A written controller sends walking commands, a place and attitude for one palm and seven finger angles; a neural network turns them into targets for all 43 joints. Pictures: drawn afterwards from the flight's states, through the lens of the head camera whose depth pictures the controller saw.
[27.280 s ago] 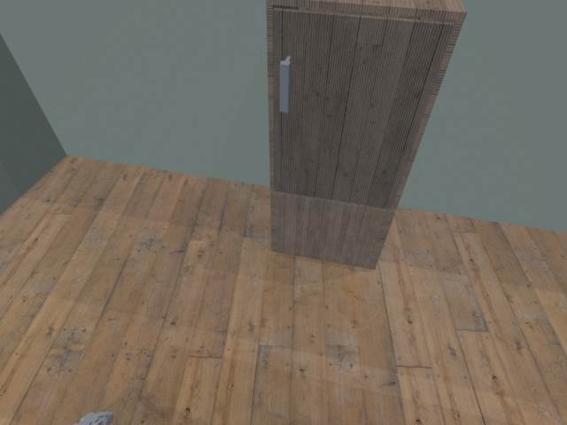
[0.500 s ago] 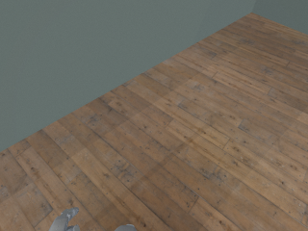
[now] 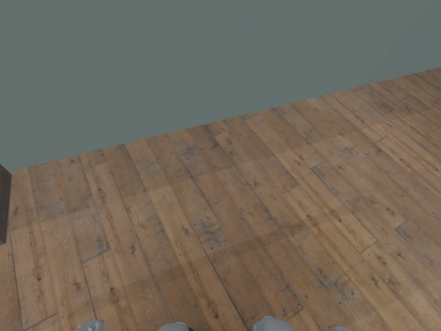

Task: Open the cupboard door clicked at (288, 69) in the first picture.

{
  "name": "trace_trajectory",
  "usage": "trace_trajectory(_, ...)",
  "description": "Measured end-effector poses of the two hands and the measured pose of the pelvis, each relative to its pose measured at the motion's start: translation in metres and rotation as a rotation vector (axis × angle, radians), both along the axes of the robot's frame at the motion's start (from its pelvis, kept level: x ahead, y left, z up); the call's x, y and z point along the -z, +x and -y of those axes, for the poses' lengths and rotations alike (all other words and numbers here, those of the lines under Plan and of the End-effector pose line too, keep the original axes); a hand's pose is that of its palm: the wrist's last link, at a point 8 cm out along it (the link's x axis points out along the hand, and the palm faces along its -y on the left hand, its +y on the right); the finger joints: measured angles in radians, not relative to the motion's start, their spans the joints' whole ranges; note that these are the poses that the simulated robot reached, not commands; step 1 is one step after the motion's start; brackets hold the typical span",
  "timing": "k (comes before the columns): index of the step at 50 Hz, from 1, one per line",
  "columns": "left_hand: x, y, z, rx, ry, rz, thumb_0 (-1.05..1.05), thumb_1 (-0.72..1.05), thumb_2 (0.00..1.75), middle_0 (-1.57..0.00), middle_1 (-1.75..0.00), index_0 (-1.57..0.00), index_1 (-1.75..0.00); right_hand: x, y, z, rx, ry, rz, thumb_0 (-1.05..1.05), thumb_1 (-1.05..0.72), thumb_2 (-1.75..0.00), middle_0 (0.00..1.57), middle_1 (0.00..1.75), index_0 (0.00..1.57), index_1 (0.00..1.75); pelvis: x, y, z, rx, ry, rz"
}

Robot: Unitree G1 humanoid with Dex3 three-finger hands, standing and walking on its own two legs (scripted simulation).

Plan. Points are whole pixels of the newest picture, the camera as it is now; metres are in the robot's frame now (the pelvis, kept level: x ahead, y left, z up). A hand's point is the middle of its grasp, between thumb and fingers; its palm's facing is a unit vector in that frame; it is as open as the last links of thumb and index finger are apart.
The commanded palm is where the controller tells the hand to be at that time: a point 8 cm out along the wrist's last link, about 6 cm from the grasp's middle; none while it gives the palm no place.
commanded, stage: turn to face it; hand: left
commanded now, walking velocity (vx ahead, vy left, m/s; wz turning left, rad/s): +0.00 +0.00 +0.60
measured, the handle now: out of the picture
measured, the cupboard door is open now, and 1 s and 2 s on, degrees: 46 46 46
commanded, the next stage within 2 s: take the last steps up to it in 1.82 s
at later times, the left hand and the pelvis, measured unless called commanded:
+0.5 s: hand out of the picture -0.02 +0.18 -0.18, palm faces +0.35 -0.91 -0.21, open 7.4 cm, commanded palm none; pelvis +0.00 -0.02 -0.01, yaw +20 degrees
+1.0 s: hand out of the picture -0.04 +0.14 -0.15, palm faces +0.58 -0.77 -0.26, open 7.4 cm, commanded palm none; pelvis +0.02 -0.06 +0.01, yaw +38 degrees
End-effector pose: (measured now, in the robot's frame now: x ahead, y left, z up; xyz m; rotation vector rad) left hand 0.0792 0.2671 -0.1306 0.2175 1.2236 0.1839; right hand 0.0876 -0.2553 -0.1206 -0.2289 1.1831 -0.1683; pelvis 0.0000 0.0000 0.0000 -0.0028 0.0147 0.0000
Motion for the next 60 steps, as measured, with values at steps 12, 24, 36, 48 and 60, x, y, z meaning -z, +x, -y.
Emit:
trace_trajectory(12,-0.022,-0.043,0.039,-0.135,0.047,0.046,0.0,0.91,0.89,-0.2,-0.3,-0.2,-0.3,0.016,0.028,0.028,-0.108,0.059,-0.053,0.01,-0.91,-0.9,0.2,0.3,0.2,0.3,-0.003,0.0,0.037,-0.165,0.027,0.015)
trace_trajectory(24,0.019,-0.114,0.044,-0.338,-0.066,-0.034,0.0,0.9,0.89,-0.2,-0.3,-0.21,-0.3,0.002,0.1,-0.019,-0.335,0.007,0.042,0.01,-0.91,-0.9,0.2,0.3,0.2,0.3,0.01,0.001,0.022,-0.333,0.025,0.007)
trace_trajectory(36,-0.01,-0.113,0.029,-0.449,0.023,0.043,0.0,0.91,0.89,-0.2,-0.29,-0.2,-0.3,0.004,0.103,-0.026,-0.45,0.022,-0.016,0.0,-0.91,-0.9,0.2,0.3,0.2,0.3,-0.002,0.004,0.041,-0.459,-0.001,0.005)
trace_trajectory(48,-0.021,-0.141,0.083,-0.588,0.034,0.037,0.0,0.91,0.89,-0.2,-0.3,-0.2,-0.3,0.009,0.142,-0.017,-0.555,0.036,-0.078,0.01,-0.91,-0.9,0.2,0.3,0.2,0.3,-0.008,0.021,0.063,-0.628,0.043,0.009)
trace_trajectory(60,0.025,-0.216,0.099,-0.798,-0.08,-0.056,0.0,0.9,0.89,-0.2,-0.3,-0.2,-0.3,-0.003,0.183,-0.104,-0.796,0.003,0.056,0.0,-0.91,-0.9,0.2,0.3,0.2,0.3,0.01,0.01,0.043,-0.777,0.018,0.01)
